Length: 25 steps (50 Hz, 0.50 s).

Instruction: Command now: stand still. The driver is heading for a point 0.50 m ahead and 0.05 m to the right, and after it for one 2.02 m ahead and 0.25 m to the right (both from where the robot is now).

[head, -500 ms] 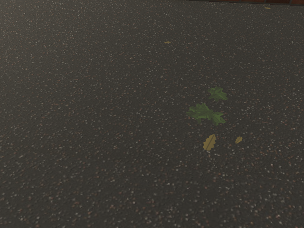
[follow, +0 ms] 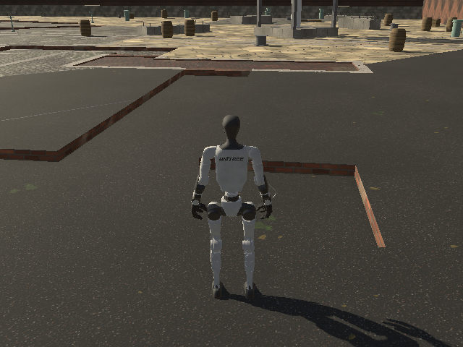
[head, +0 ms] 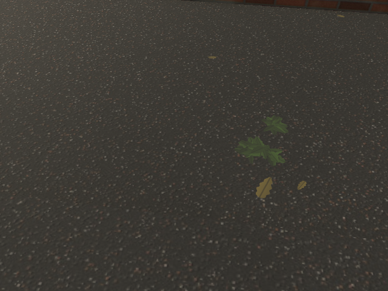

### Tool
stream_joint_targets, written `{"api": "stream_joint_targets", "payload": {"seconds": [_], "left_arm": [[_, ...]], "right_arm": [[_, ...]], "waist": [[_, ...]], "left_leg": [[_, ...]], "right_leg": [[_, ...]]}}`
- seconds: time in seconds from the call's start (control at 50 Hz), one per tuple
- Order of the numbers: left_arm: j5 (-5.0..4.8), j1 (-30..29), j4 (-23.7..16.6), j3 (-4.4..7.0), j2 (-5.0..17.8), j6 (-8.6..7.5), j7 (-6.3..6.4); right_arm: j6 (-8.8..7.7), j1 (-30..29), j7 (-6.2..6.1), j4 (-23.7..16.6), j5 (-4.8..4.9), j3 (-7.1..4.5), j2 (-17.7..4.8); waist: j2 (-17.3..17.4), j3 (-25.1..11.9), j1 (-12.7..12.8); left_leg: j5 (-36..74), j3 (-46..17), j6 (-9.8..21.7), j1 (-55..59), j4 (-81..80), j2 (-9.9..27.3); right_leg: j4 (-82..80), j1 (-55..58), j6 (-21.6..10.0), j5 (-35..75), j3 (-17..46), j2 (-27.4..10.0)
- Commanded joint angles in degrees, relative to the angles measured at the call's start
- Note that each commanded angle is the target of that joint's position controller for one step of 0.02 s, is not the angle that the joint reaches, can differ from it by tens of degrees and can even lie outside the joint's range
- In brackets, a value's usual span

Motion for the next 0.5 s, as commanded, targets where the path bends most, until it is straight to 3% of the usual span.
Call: {"api": "stream_joint_targets", "payload": {"seconds": [0.02, 0.16, 0.18, 0.22, 0.24, 0.26, 0.3, 0.34, 0.36, 0.38, 0.4, 0.42, 0.44, 0.46, 0.48, 0.5], "left_arm": [[-0.11, -0.2, -2.3, 1.18, 6.6, -0.73, 0.26], [-0.19, -1.5, -2.1, 1.20, 7.3, -0.89, 0.59], [-0.08, -0.1, -1.3, 1.20, 7.2, -0.68, 0.58], [1.86, 1.5, -0.9, 2.33, 9.4, -0.21, 1.51], [2.84, 0.7, -1.5, 2.21, 8.1, -0.34, 2.13], [3.30, -0.4, -2.1, 1.78, 5.7, -0.71, 2.75], [3.36, -0.5, -3.1, 1.01, 2.5, -1.76, 3.82], [3.23, 2.9, -2.8, 1.07, 2.6, -2.65, 4.29], [3.20, 5.9, -2.1, 1.21, 2.8, -3.01, 4.11], [3.48, 10.2, -0.9, 1.51, 3.5, -3.36, 3.88], [3.80, 16.8, 1.1, 2.06, 5.7, -3.82, 3.84], [4.37, 26.3, 2.7, 2.44, 8.7, -4.12, 3.82], [5.52, 29.9, 3.4, 1.45, 7.8, -4.44, 3.87], [5.62, 27.3, 3.4, 0.70, 6.0, -4.46, 3.75], [5.27, 24.0, 2.7, 0.00, 4.4, -4.21, 3.48], [4.84, 21.8, 2.4, -0.69, 3.2, -3.86, 3.31]], "right_arm": [[-0.68, 0.2, -0.29, -2.5, 0.12, -1.32, -6.4], [-0.80, -0.3, -0.51, -2.7, 0.19, -1.47, -6.8], [-0.63, 1.0, -0.51, -2.0, 0.11, -1.45, -6.7], [-0.35, 4.7, -1.44, -0.9, -1.85, -2.96, -9.9], [-0.62, 5.7, -2.06, -0.7, -2.73, -2.98, -9.2], [-1.02, 6.5, -2.78, -0.7, -3.03, -2.66, -7.8], [-1.00, 5.7, -3.99, -1.1, -2.02, -1.94, -6.4], [-0.02, 1.5, -4.48, -2.5, -1.65, -1.77, -7.5], [0.41, -0.2, -4.45, -3.0, -2.46, -1.74, -7.7], [0.48, -0.9, -4.34, -3.4, -3.52, -1.58, -7.0], [0.18, -2.8, -3.72, -4.4, -4.45, -1.17, -5.1], [-0.67, -5.9, -2.70, -5.8, -4.90, -0.44, -2.1], [-1.74, -6.9, -2.40, -5.9, -3.92, -0.51, -1.8], [-2.14, -7.2, -2.64, -6.1, -3.36, -0.87, -3.0], [-1.89, -5.6, -2.76, -5.6, -3.47, -1.20, -3.9], [-1.40, -4.6, -2.75, -5.5, -4.22, -1.19, -3.2]], "waist": [[-0.2, -2.4, 0.2], [-0.1, -2.7, 0.2], [0.1, -2.5, 0.3], [1.4, 2.7, -0.8], [2.5, 5.2, -1.3], [3.8, 5.6, -1.8], [6.2, 5.0, -1.4], [4.4, 5.0, 1.0], [4.1, 4.5, 2.4], [1.6, 3.0, 3.6], [-5.7, 1.9, 5.7], [-13.3, 1.3, 9.5], [-9.5, 5.2, 10.7], [-5.2, 7.3, 8.7], [-3.8, 6.6, 6.6], [-3.4, 6.8, 4.6]], "left_leg": [[14.8, -2.3, 1.5, 2.8, -3.5, 2.1], [15.1, -2.5, 1.5, 2.9, -2.8, 2.2], [9.2, -2.8, 1.6, 3.0, -4.1, 2.3], [-14.4, -6.9, 6.0, 1.5, -9.0, 4.4], [-21.2, -11.7, 8.8, 1.3, -12.0, 7.3], [-22.6, -16.5, 11.5, 3.1, -15.0, 10.4], [-19.3, -23.1, 15.0, 6.2, -19.6, 16.3], [-13.1, -19.2, 14.7, 1.8, -19.5, 14.8], [-9.1, -15.5, 13.9, 0.2, -17.1, 12.6], [-5.4, -10.7, 12.2, -1.0, -10.9, 8.9], [-3.4, -4.7, 8.2, -8.0, 2.8, 2.7], [-9.9, -1.4, 4.7, -23.9, 17.9, -3.2], [-17.1, -8.2, 5.5, -37.6, 27.8, -1.5], [-14.6, -10.4, 5.9, -41.0, 33.7, 0.5], [-11.6, -9.0, 6.0, -40.0, 37.1, 1.8], [-9.2, -7.4, 6.4, -38.0, 36.4, 2.9]], "right_leg": [[-3.4, -1.7, -2.1, 12.8, 0.1, -0.8], [-2.5, -1.6, -1.9, 12.5, 0.0, -0.7], [-3.7, -1.4, -2.0, 7.0, 0.1, -0.8], [-4.6, -5.4, -4.7, -13.1, 1.1, -0.3], [-4.2, -7.4, -6.2, -15.7, 2.2, -0.5], [-2.6, -8.2, -7.0, -13.5, 2.3, -0.4], [1.1, -6.2, -6.9, -5.6, -0.5, 0.1], [-3.3, 4.2, -7.8, -2.2, -2.3, 0.8], [-4.8, 8.8, -8.2, -0.6, -2.3, 0.8], [-5.5, 13.1, -9.6, 1.2, 0.4, -0.6], [-10.1, 19.8, -14.4, 5.2, 11.3, -6.1], [-16.6, 32.3, -21.2, 15.2, 28.5, -15.6], [-19.5, 38.1, -22.5, 19.5, 32.3, -21.6], [-19.2, 37.1, -20.9, 21.2, 29.1, -21.9], [-19.4, 34.9, -19.5, 21.7, 24.1, -20.2], [-20.3, 31.2, -18.2, 21.3, 19.6, -18.6]]}}
Keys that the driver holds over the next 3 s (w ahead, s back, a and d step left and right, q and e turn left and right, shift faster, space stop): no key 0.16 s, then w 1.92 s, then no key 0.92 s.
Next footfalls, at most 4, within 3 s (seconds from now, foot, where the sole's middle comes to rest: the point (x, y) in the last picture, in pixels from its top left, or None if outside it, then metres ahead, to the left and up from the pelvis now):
0.72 left None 0.34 0.12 -0.77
1.24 right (235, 255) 0.64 -0.11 -0.77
1.92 left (172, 188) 1.03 0.14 -0.93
2.30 right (222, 149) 1.28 -0.11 -0.93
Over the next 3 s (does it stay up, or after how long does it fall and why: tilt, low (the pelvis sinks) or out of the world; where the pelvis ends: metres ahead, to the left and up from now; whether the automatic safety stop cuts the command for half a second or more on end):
stays up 1.20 0.00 -0.16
